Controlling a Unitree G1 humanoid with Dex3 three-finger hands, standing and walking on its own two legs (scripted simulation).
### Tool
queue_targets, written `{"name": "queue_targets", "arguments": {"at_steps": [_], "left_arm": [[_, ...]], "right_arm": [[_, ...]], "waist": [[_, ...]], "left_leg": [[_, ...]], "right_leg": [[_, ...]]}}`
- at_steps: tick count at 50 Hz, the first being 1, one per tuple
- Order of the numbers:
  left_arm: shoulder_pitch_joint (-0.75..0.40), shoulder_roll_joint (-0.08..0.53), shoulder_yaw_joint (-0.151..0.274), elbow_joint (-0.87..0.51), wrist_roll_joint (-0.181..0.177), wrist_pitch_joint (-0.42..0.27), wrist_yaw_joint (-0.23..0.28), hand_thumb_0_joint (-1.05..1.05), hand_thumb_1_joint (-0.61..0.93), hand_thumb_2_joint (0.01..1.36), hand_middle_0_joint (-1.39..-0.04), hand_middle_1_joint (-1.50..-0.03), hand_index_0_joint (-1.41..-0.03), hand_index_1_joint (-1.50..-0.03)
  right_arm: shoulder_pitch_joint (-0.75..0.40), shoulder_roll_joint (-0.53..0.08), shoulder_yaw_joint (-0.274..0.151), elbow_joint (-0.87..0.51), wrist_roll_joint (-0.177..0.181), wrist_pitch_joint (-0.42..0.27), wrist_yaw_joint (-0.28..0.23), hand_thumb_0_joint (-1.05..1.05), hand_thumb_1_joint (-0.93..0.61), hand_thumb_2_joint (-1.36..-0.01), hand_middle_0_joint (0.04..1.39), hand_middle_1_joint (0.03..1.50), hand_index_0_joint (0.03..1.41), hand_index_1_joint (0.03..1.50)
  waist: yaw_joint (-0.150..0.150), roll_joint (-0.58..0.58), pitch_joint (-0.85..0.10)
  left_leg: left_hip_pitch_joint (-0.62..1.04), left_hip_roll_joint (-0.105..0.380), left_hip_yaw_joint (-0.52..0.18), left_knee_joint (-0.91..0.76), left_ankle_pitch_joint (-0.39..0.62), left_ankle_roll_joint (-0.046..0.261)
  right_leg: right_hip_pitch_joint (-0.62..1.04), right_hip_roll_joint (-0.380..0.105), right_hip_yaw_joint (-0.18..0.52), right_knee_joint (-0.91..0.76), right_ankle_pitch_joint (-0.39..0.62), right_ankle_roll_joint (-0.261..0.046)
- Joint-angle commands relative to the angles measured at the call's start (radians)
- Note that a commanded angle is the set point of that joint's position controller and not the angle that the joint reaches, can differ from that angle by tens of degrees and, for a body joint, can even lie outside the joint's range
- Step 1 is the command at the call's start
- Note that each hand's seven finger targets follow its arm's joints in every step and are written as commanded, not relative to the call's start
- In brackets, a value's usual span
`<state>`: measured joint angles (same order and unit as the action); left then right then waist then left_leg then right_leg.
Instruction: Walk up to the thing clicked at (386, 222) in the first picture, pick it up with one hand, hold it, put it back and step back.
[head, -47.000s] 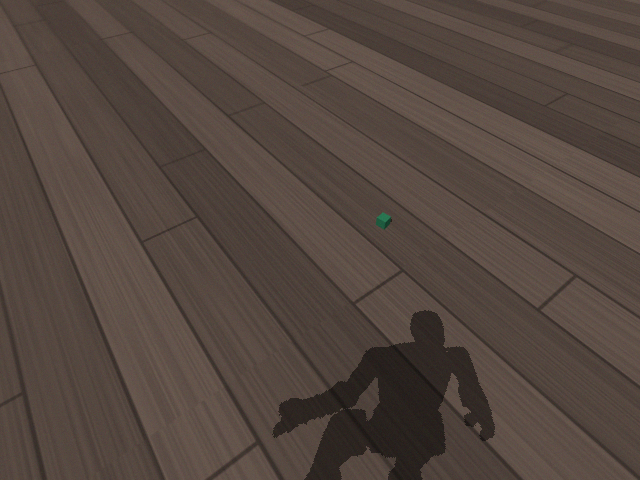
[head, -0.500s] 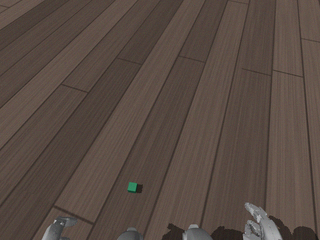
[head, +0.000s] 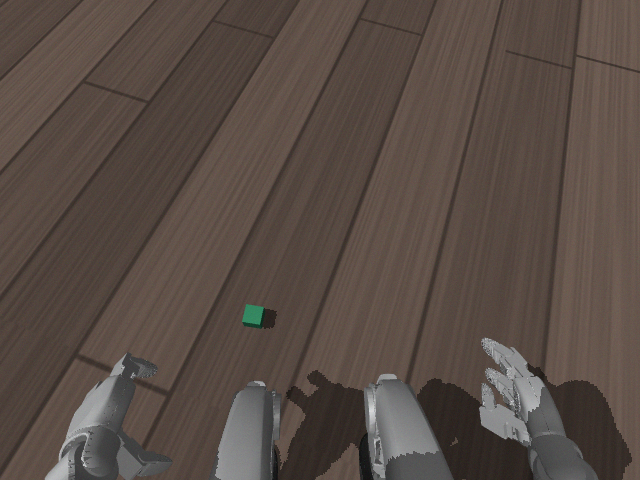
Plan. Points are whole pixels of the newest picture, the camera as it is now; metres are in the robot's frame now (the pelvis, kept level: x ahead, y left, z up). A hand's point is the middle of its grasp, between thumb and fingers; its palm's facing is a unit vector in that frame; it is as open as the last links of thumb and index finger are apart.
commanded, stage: rise first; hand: left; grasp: from above
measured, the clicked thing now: (254, 316) +0.46 +0.16 -0.56
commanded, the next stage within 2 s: approach in 1.74 s
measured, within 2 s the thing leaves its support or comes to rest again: neither
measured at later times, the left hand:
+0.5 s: hand (192, 355) +0.32 +0.24 -0.32, palm faces -0.52 -0.22 -0.83, open 13.5 cm
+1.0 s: hand (208, 334) +0.38 +0.23 -0.39, palm faces -0.50 -0.03 -0.86, open 13.8 cm
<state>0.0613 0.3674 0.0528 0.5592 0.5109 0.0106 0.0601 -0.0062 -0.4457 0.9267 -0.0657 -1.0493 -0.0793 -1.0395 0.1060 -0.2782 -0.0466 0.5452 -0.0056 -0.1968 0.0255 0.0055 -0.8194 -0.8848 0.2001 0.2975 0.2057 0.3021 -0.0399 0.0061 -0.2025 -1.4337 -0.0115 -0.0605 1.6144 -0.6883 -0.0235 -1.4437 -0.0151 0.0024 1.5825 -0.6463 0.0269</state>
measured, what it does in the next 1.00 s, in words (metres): lowers itself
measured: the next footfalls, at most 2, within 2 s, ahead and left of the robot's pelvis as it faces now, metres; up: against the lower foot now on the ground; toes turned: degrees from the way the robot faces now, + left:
none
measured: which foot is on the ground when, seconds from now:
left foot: down 0.00-1.00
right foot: down 0.00-1.00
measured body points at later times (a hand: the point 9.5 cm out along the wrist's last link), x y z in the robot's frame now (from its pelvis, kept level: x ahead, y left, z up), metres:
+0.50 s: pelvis -0.07 +0.00 -0.17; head +0.13 +0.02 +0.23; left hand +0.35 +0.25 -0.27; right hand +0.03 -0.28 -0.30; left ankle +0.03 +0.13 -0.54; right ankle +0.04 -0.13 -0.54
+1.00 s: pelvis -0.06 +0.01 -0.22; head +0.16 +0.05 +0.17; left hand +0.40 +0.23 -0.34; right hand +0.00 -0.27 -0.34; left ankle +0.03 +0.13 -0.54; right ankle +0.04 -0.13 -0.54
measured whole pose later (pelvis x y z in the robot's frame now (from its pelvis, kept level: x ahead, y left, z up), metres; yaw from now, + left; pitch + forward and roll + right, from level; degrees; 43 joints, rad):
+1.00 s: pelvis -0.06 +0.01 -0.22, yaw -3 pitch +34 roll -6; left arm -0.85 0.59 0.00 1.37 1.24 -0.28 0.36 0.00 -0.42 0.95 -0.07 -0.97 -0.10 -0.94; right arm 0.14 -0.25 -0.01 0.75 -0.12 -0.04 0.12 0.00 -0.89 -0.90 0.20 0.30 0.21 0.30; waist -0.20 0.01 -0.11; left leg -2.22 -0.06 -0.11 2.33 -0.69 -0.02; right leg -2.20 -0.01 -0.01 2.24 -0.64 0.06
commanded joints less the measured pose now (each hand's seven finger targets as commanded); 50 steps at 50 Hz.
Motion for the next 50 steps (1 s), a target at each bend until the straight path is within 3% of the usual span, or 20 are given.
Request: {"name": "queue_targets", "arguments": {"at_steps": [1, 6, 8, 11, 13, 17, 18, 21, 23, 26, 28, 30, 33, 34, 38, 44, 50], "left_arm": [[-0.095, 0.187, 0.052, -0.115, 0.114, -0.105, 0.075, 0.0, -0.418, 0.903, -0.061, -1.057, -0.08, -1.037], [-0.356, 0.268, 0.082, -0.031, 0.227, -0.109, 0.143, 0.0, -0.433, 0.897, -0.065, -1.074, -0.091, -1.046], [-0.433, 0.28, 0.081, 0.047, 0.263, -0.113, 0.155, 0.0, -0.413, 0.885, -0.065, -1.07, -0.097, -1.035], [-0.599, 0.297, 0.052, 0.114, 0.295, -0.138, 0.153, 0.0, -0.397, 0.876, -0.087, -1.055, -0.122, -1.019], [-0.651, 0.304, 0.035, 0.172, 0.312, -0.159, 0.144, 0.0, -0.366, 0.88, -0.083, -1.052, -0.118, -1.015], [-0.798, 0.349, 0.022, 0.27, 0.359, -0.207, 0.128, 0.0, -0.409, 0.943, -0.051, -1.066, -0.078, -1.039], [-0.826, 0.389, 0.034, 0.291, 0.383, -0.218, 0.13, 0.0, -0.41, 0.942, -0.038, -1.089, -0.072, -1.054], [-0.863, 0.414, 0.038, 0.379, 0.439, -0.25, 0.146, 0.0, -0.41, 0.944, -0.03, -1.092, -0.069, -1.051], [-0.894, 0.38, 0.014, 0.41, 0.462, -0.269, 0.159, 0.0, -0.409, 0.947, -0.032, -1.07, -0.068, -1.032], [-0.95, 0.435, 0.039, 0.441, 0.513, -0.292, 0.193, 0.0, -0.413, 0.946, -0.033, -1.055, -0.069, -1.016], [-0.984, 0.405, 0.02, 0.453, 0.548, -0.301, 0.218, 0.0, -0.427, 0.96, -0.038, -1.023, -0.068, -0.991], [-1.019, 0.435, 0.033, 0.496, 0.592, -0.303, 0.251, 0.0, -0.439, 0.965, -0.039, -1.005, -0.068, -0.974], [-1.098, 0.41, 0.005, 0.522, 0.634, -0.301, 0.287, 0.0, -0.464, 0.979, -0.043, -0.975, -0.062, -0.953], [-1.119, 0.429, 0.013, 0.527, 0.641, -0.3, 0.3, 0.0, -0.457, 0.971, -0.045, -0.974, -0.066, -0.949], [-1.167, 0.391, -0.016, 0.593, 0.675, -0.288, 0.325, 0.0, -0.459, 0.963, -0.047, -0.962, -0.069, -0.936], [-1.208, 0.397, -0.028, 0.662, 0.697, -0.283, 0.331, 0.0, -0.439, 0.938, -0.057, -0.973, -0.087, -0.938], [-1.227, 0.443, -0.02, 0.704, 0.737, -0.308, 0.339, 0.0, -0.443, 0.936, -0.062, -0.975, -0.092, -0.941]], "right_arm": [[0.031, -0.158, -0.072, -0.068, 0.012, -0.034, 0.001, 0.0, -0.803, -0.877, 0.2, 0.3, 0.2, 0.3], [0.058, -0.178, -0.084, -0.002, 0.014, -0.007, 0.001, 0.0, -0.84, -0.888, 0.2, 0.3, 0.2, 0.3], [0.067, -0.178, -0.085, 0.013, 0.01, 0.001, 0.005, 0.0, -0.843, -0.887, 0.2, 0.299, 0.2, 0.299], [0.085, -0.174, -0.085, 0.041, 0.001, 0.006, 0.008, 0.0, -0.854, -0.89, 0.2, 0.299, 0.2, 0.299], [0.097, -0.173, -0.093, 0.054, -0.004, 0.011, 0.008, 0.0, -0.823, -0.883, 0.199, 0.3, 0.199, 0.3], [0.12, -0.177, -0.095, 0.073, -0.016, 0.026, 0.012, 0.0, -0.812, -0.882, 0.199, 0.3, 0.199, 0.3], [0.12, -0.181, -0.091, 0.078, -0.018, 0.031, 0.012, 0.0, -0.813, -0.882, 0.199, 0.3, 0.199, 0.3], [0.124, -0.188, -0.081, 0.087, -0.022, 0.05, 0.019, 0.0, -0.818, -0.882, 0.199, 0.3, 0.199, 0.3], [0.129, -0.183, -0.075, 0.097, -0.028, 0.064, 0.025, 0.0, -0.817, -0.881, 0.199, 0.3, 0.2, 0.3], [0.144, -0.197, -0.07, 0.11, -0.036, 0.084, 0.033, 0.0, -0.829, -0.884, 0.199, 0.3, 0.2, 0.3], [0.163, -0.193, -0.063, 0.12, -0.043, 0.099, 0.043, 0.0, -0.839, -0.885, 0.2, 0.3, 0.2, 0.3], [0.174, -0.203, -0.058, 0.133, -0.048, 0.111, 0.048, 0.0, -0.854, -0.888, 0.2, 0.299, 0.2, 0.299], [0.194, -0.209, -0.057, 0.151, -0.061, 0.124, 0.055, 0.0, -0.867, -0.891, 0.2, 0.299, 0.2, 0.299], [0.188, -0.209, -0.057, 0.155, -0.064, 0.126, 0.055, 0.0, -0.869, -0.892, 0.2, 0.299, 0.2, 0.299], [0.204, -0.218, -0.058, 0.178, -0.081, 0.135, 0.064, 0.0, -0.882, -0.895, 0.2, 0.299, 0.2, 0.299], [0.213, -0.212, -0.048, 0.18, -0.098, 0.144, 0.074, 0.0, -0.898, -0.898, 0.2, 0.3, 0.2, 0.3], [0.201, -0.205, -0.03, 0.183, -0.111, 0.15, 0.08, 0.0, -0.906, -0.9, 0.2, 0.3, 0.2, 0.3]], "waist": [[0.018, 0.105, -0.465], [-0.005, 0.109, -0.523], [-0.013, 0.066, -0.539], [-0.033, 0.023, -0.574], [-0.034, -0.014, -0.601], [-0.051, -0.028, -0.573], [-0.048, -0.011, -0.563], [-0.053, 0.011, -0.505], [-0.065, 0.023, -0.482], [-0.066, 0.081, -0.504], [-0.081, 0.105, -0.529], [-0.086, 0.141, -0.526], [-0.112, 0.19, -0.55], [-0.11, 0.2, -0.55], [-0.137, 0.258, -0.547], [-0.176, 0.173, -0.518], [-0.173, 0.18, -0.513]], "left_leg": [[0.187, -0.015, 0.037, -0.065, 0.403, 0.026], [0.085, -0.013, 0.03, 0.03, 0.372, 0.024], [-0.011, -0.022, 0.042, 0.085, 0.295, 0.034], [-0.124, -0.031, 0.068, 0.164, 0.192, 0.049], [-0.159, -0.032, 0.078, 0.2, 0.164, 0.052], [-0.265, -0.039, 0.081, 0.251, 0.061, 0.057], [-0.283, -0.039, 0.078, 0.259, 0.039, 0.058], [-0.335, -0.043, 0.069, 0.277, -0.017, 0.057], [-0.335, -0.045, 0.063, 0.289, -0.028, 0.057], [-0.303, -0.045, 0.049, 0.302, -0.003, 0.052], [-0.29, -0.048, 0.052, 0.322, 0.043, 0.05], [-0.292, -0.049, 0.05, 0.338, 0.058, 0.048], [-0.25, -0.045, 0.039, 0.348, 0.095, 0.04], [-0.233, -0.043, 0.033, 0.348, 0.099, 0.037], [-0.205, -0.035, 0.017, 0.36, 0.139, 0.025], [-0.311, -0.048, 0.037, 0.42, 0.108, 0.051], [-0.345, -0.053, 0.044, 0.451, 0.093, 0.056]], "right_leg": [[0.106, 0.022, -0.02, -0.016, 0.349, -0.053], [-0.012, 0.022, -0.032, 0.08, 0.32, -0.056], [-0.034, 0.024, -0.032, 0.101, 0.266, -0.052], [-0.032, 0.023, -0.024, 0.117, 0.184, -0.043], [-0.027, 0.023, -0.021, 0.122, 0.149, -0.039], [-0.083, 0.03, -0.019, 0.145, 0.014, -0.039], [-0.111, 0.031, -0.024, 0.162, -0.014, -0.041], [-0.203, 0.034, -0.045, 0.208, -0.069, -0.048], [-0.258, 0.034, -0.059, 0.229, -0.073, -0.051], [-0.312, 0.03, -0.081, 0.285, -0.029, -0.056], [-0.323, 0.027, -0.091, 0.312, 0.019, -0.058], [-0.37, 0.026, -0.099, 0.341, 0.037, -0.061], [-0.417, 0.023, -0.11, 0.375, 0.079, -0.065], [-0.436, 0.022, -0.114, 0.388, 0.079, -0.066], [-0.489, 0.014, -0.121, 0.43, 0.119, -0.066], [-0.452, 0.019, -0.117, 0.417, 0.107, -0.056], [-0.459, 0.029, -0.121, 0.44, 0.088, -0.06]]}}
